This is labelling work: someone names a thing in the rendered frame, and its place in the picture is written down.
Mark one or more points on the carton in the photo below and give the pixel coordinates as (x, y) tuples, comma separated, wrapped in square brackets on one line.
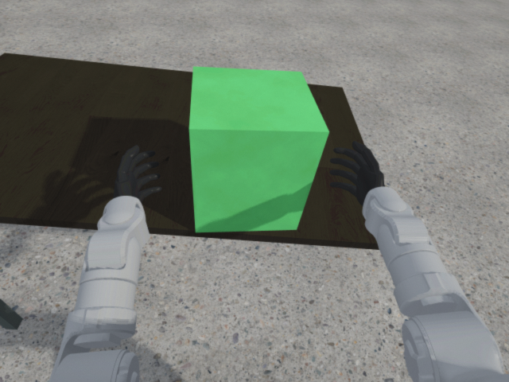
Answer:
[(256, 140)]

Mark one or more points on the left robot upper arm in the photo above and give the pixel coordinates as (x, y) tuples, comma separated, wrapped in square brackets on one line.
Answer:
[(118, 365)]

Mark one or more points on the right robot hand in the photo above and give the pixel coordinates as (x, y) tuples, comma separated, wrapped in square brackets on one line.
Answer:
[(367, 177)]

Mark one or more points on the robot right forearm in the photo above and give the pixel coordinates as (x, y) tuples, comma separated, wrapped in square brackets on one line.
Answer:
[(422, 284)]

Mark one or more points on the left robot hand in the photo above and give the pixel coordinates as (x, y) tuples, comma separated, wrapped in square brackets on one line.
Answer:
[(127, 182)]

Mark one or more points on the right robot upper arm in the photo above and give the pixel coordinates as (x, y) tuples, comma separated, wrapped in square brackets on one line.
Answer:
[(450, 347)]

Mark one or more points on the table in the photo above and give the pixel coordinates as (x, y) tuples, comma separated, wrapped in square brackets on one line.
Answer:
[(65, 125)]

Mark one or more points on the robot left forearm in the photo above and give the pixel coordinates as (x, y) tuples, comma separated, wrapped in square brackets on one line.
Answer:
[(104, 312)]

